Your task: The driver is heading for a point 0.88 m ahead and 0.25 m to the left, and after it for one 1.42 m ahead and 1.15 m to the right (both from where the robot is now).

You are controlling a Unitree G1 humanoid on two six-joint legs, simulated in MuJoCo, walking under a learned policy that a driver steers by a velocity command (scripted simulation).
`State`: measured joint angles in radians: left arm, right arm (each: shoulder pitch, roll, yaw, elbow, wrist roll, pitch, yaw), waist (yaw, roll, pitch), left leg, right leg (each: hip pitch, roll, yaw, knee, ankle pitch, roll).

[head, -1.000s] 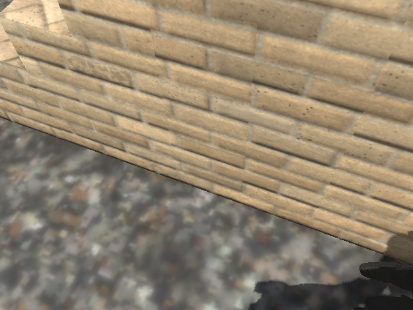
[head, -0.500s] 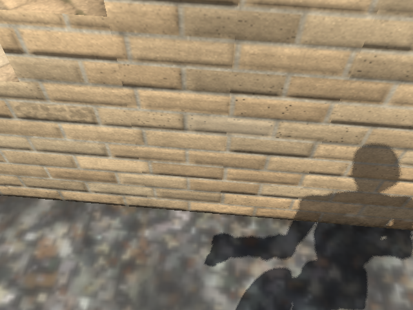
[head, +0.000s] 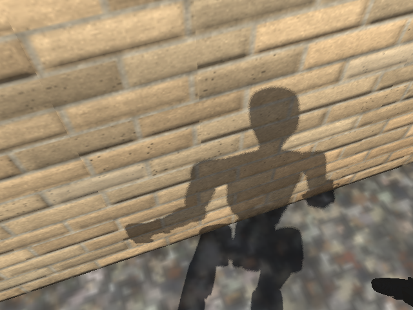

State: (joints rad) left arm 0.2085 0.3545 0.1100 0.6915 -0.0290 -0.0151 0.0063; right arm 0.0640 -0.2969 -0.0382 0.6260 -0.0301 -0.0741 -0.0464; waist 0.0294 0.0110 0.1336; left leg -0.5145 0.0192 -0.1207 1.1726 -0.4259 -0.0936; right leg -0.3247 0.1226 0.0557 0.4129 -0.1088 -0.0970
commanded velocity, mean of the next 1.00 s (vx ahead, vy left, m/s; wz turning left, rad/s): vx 0.01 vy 0.00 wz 0.55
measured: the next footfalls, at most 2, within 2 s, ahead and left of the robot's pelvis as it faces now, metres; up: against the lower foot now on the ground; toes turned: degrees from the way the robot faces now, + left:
left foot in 0.26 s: +0.13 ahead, +0.16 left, +0.00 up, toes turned +2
right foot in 0.62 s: +0.16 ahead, -0.09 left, +0.00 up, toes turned +26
